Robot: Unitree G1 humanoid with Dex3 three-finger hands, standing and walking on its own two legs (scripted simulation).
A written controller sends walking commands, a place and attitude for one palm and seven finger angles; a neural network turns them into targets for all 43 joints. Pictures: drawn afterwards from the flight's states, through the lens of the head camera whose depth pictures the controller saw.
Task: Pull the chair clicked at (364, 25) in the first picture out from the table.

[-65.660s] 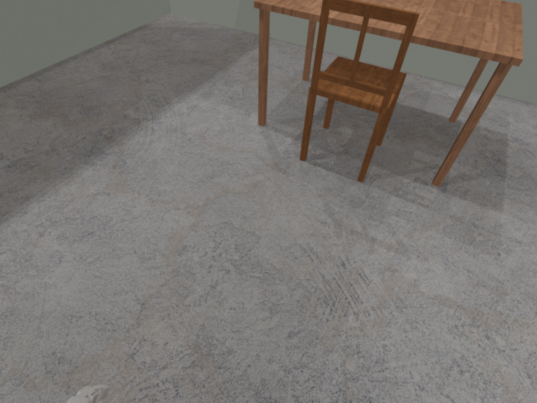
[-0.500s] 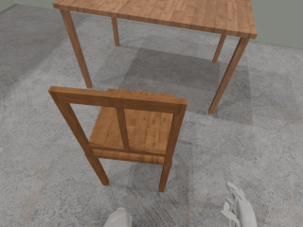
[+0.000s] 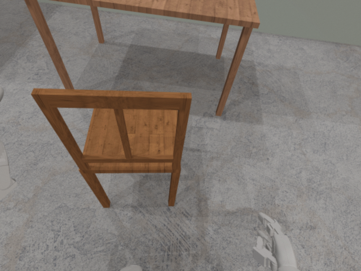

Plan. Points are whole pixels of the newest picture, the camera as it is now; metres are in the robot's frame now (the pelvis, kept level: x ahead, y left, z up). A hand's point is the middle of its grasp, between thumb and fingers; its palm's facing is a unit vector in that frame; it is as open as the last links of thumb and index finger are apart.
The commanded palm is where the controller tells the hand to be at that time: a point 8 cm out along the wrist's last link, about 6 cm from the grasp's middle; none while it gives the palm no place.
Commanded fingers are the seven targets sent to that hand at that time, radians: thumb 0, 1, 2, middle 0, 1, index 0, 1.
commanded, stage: stop stepping back and stand still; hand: left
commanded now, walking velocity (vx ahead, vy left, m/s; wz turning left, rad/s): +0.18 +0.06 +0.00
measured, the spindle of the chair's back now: (124, 135) +0.48 +0.20 -0.09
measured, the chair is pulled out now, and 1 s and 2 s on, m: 0.56 0.56 0.56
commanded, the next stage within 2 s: let the arm hang, fingers relaxed in 0.66 s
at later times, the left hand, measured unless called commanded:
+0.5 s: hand out of the picture +0.14 +0.25 +0.18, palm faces +0.42 -0.75 -0.50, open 7.4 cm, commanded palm +0.08 +0.29 +0.18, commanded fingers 0.00 0.90 0.90 -0.20 -0.30 -0.20 -0.30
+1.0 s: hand out of the picture +0.08 +0.15 -0.14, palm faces -0.01 -0.98 -0.18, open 7.4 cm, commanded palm none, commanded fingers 0.00 0.90 0.90 -0.20 -0.30 -0.20 -0.30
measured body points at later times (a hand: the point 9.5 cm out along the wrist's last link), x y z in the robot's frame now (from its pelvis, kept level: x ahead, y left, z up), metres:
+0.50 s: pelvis -0.05 -0.01 +0.00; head -0.06 +0.00 +0.45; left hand +0.12 +0.29 +0.21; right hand +0.08 -0.26 -0.08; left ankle -0.01 +0.09 -0.74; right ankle -0.01 -0.16 -0.74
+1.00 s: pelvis -0.03 -0.02 +0.00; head +0.00 -0.01 +0.44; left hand +0.08 +0.20 -0.13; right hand +0.09 -0.26 -0.13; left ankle -0.01 +0.09 -0.74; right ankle -0.01 -0.16 -0.74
